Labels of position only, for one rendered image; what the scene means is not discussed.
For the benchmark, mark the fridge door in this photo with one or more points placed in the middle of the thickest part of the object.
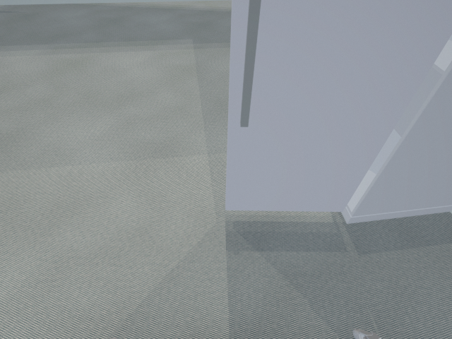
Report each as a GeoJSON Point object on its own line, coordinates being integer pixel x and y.
{"type": "Point", "coordinates": [332, 78]}

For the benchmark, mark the handle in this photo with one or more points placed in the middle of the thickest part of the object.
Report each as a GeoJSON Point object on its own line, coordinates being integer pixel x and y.
{"type": "Point", "coordinates": [250, 54]}

